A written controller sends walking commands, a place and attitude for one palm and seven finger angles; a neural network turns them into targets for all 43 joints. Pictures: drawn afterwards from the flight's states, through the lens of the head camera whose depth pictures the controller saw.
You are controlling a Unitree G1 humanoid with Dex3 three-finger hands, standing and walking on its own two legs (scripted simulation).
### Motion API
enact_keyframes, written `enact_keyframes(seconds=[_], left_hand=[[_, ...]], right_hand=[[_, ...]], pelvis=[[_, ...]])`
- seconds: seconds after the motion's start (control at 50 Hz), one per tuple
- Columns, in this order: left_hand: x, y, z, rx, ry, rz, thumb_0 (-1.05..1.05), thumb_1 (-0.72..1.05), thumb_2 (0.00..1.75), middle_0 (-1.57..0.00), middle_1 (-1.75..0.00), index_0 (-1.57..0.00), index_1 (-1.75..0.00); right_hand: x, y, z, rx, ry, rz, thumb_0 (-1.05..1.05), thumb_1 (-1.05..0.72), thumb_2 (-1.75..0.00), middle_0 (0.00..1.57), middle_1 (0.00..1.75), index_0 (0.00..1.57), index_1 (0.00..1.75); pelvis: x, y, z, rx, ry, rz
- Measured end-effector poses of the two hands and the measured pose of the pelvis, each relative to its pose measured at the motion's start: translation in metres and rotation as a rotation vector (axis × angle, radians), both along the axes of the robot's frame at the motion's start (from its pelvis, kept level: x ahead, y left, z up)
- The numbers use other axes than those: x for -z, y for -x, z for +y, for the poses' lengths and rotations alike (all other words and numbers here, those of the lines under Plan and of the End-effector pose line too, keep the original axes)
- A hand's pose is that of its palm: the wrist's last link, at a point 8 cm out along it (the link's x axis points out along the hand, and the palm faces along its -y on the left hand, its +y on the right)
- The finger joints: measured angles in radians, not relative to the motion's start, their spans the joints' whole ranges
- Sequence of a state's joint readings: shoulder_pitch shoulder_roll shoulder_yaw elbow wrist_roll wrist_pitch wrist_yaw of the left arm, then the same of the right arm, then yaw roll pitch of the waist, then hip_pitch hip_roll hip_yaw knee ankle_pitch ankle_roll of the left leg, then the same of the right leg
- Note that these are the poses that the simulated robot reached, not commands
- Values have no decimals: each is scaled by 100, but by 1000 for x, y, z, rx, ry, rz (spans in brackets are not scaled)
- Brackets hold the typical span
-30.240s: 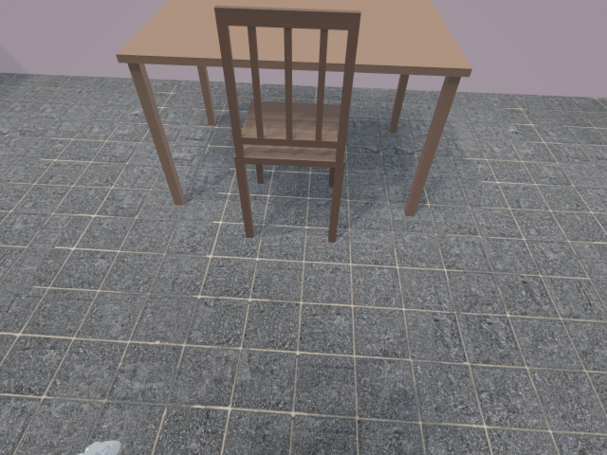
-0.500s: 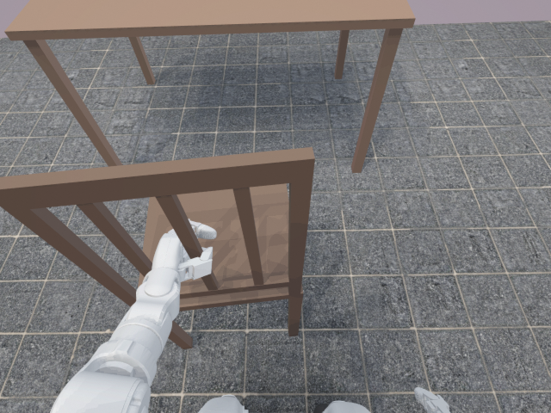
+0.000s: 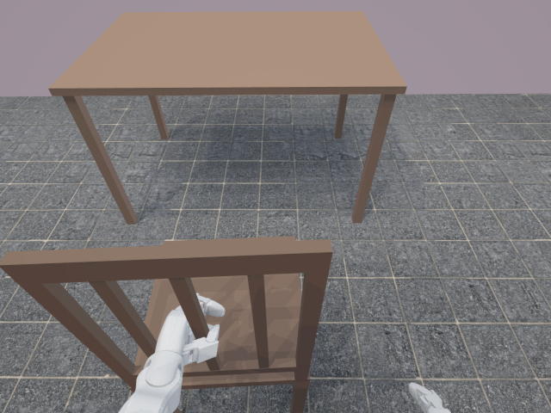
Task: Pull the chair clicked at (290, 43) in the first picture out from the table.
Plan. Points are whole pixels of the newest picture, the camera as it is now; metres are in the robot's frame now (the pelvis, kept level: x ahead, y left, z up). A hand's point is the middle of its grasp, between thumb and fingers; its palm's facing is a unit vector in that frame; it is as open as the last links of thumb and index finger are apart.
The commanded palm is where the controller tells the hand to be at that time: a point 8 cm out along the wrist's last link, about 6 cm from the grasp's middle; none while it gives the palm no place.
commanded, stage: stop walking, hand still on the chair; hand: left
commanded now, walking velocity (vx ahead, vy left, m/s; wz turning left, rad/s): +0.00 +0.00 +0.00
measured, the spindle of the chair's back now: (200, 329) +0.27 +0.14 -0.07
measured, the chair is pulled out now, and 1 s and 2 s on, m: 0.66 0.66 0.66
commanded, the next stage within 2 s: open the thumb and straighten the fingers in 0.40 s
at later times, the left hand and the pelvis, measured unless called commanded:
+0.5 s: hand (210, 342) +0.25 +0.12 -0.06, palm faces +0.03 -0.99 -0.17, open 5.4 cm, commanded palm +0.22 +0.18 -0.05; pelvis +0.02 -0.01 +0.00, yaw +0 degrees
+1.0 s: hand (210, 338) +0.25 +0.12 -0.07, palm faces +0.04 -0.99 -0.15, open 14.2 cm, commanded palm +0.23 +0.18 -0.05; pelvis +0.04 -0.02 -0.03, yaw +2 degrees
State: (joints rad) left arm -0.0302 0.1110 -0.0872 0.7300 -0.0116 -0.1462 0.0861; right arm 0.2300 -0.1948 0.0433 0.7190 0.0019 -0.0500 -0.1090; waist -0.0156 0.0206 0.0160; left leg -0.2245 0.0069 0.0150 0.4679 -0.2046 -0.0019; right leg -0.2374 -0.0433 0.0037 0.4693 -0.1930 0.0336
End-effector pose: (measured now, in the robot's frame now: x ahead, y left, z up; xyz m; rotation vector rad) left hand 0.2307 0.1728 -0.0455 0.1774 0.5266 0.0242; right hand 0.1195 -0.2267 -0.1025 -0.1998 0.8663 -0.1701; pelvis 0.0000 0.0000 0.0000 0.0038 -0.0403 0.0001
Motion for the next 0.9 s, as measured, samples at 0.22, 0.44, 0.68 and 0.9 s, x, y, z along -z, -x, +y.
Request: enact_keyframes(seconds=[0.22, 0.44, 0.68, 0.9], left_hand=[[-1, 3, 1, -32, 4, 15, 5, 67, 83, -31, -129, -49, -145], [-1, 3, 0, -53, 6, 21, 5, 67, 84, -31, -129, -49, -145], [-2, 0, 1, -44, 35, -23, 3, 50, 73, -38, -136, -49, -145], [0, -3, 5, -64, 14, 16, 0, -29, 33, -40, -120, -42, -122]], right_hand=[[-4, -21, 3, -24, -9, -17, 1, -91, -90, 20, 30, 20, 30], [-6, -23, -19, 4, 29, 10, 1, -91, -90, 20, 30, 20, 30], [-6, -33, -33, 11, -21, -80, 1, -91, -90, 20, 30, 20, 30], [7, -67, -30, -30, -20, -179, 1, -91, -90, 20, 30, 20, 30]], pelvis=[[-2, -10, -2, 2, 2, 9], [-3, -17, -8, -4, 3, 9], [10, -18, -16, -19, 3, 83], [28, -29, -16, -31, 2, 156]])
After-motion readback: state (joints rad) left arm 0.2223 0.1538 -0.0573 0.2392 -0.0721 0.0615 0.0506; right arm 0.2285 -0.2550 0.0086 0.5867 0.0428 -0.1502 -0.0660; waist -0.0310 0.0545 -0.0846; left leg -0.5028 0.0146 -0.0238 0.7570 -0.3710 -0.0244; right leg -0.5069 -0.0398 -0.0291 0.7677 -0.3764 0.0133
